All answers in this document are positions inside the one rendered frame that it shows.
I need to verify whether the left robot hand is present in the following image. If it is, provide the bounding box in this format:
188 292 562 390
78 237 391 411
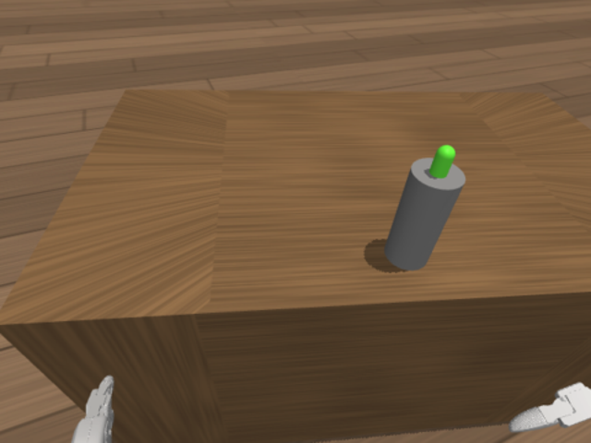
71 376 114 443

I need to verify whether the bottle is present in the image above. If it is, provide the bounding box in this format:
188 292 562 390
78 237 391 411
384 145 465 270

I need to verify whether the right robot hand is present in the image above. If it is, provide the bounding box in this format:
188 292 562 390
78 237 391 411
509 382 591 433

